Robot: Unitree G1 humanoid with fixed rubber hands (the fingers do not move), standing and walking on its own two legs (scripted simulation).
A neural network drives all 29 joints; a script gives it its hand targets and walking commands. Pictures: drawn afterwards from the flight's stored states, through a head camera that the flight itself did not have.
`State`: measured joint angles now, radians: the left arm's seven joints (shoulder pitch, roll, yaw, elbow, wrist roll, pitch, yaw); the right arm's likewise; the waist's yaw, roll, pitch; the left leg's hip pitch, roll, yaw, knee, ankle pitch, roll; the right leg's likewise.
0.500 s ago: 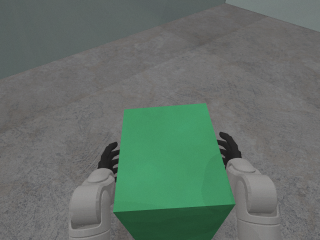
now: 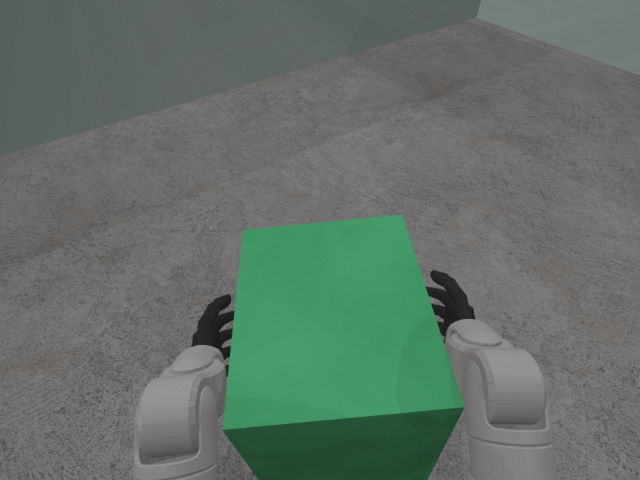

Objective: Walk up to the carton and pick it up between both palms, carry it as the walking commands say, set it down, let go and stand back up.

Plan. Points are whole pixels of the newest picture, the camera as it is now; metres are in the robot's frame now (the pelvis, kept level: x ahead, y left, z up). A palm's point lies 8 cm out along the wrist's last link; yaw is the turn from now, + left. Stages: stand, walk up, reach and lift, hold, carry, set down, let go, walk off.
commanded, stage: carry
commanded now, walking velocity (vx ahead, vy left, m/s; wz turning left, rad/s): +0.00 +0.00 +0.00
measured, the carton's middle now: (336, 369) +0.28 +0.01 +0.01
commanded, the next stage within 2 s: none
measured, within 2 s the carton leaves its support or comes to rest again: neither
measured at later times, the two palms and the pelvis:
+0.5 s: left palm (142, 378) +0.23 +0.21 +0.09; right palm (417, 373) +0.23 -0.07 +0.10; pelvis -0.04 +0.08 +0.00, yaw -1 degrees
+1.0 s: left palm out of the picture +0.10 +0.16 +0.09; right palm out of the picture +0.09 -0.12 +0.09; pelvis -0.17 +0.04 +0.01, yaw -2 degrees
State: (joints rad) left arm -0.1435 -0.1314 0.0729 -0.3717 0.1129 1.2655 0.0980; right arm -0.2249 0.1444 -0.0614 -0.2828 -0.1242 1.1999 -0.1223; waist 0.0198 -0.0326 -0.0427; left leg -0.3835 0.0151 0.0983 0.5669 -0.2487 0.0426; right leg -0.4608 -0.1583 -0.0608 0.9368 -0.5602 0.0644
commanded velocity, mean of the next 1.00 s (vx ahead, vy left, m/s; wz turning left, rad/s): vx -0.20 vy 0.00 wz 0.00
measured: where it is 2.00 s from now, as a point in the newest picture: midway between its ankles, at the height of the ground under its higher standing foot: outside the picture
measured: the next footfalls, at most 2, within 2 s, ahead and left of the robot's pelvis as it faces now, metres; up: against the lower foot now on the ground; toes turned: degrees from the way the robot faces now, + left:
right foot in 0.26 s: +0.01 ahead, -0.06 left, +0.00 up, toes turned -7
right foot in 0.84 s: -0.14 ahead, -0.07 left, +0.00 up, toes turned -9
